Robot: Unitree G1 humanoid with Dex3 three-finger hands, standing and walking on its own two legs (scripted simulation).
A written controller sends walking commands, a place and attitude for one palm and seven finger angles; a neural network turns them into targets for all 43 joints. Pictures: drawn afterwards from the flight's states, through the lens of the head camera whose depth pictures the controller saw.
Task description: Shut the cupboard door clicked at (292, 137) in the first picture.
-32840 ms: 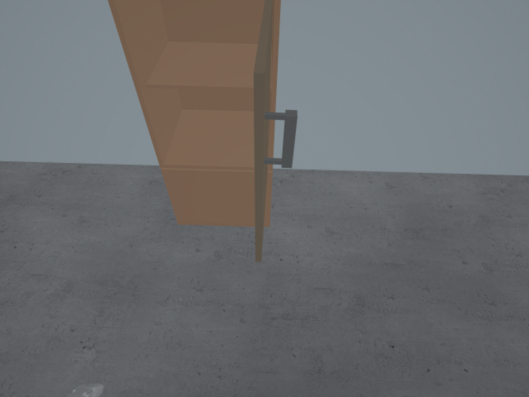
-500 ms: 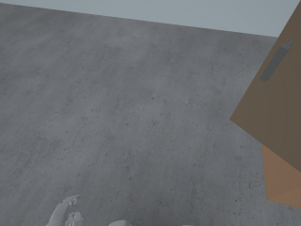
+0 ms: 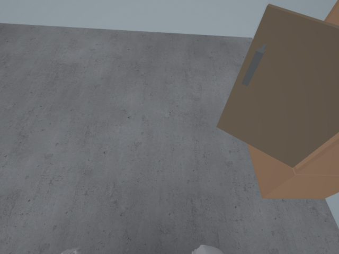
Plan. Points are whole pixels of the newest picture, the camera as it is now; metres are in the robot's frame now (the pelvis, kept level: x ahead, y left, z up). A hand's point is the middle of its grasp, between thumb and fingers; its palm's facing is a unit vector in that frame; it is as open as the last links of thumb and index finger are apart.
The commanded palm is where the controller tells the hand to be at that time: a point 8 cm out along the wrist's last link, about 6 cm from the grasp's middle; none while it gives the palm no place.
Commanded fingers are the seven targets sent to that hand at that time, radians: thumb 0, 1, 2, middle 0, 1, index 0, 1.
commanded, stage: turn to face it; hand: left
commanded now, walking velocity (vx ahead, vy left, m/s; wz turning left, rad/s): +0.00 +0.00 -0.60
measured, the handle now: (254, 65) +0.69 -0.23 +0.05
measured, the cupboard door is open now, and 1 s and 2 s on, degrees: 56 56 56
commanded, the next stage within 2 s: take the last steps up to it in 0.76 s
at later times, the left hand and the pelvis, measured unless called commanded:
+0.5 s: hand (103, 244) +0.16 +0.19 -0.18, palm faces -0.26 -0.94 -0.20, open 7.4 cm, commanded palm none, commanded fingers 0.00 0.90 0.90 -0.20 -0.30 -0.20 -0.30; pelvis +0.01 +0.01 -0.01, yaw -17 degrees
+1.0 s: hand (122, 236) +0.18 +0.14 -0.17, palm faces -0.45 -0.86 -0.21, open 7.4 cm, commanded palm none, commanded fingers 0.00 0.90 0.90 -0.20 -0.30 -0.20 -0.30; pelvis +0.02 +0.00 -0.01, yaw -28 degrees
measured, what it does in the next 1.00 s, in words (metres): steps on the spot, turning right: right foot, then left foot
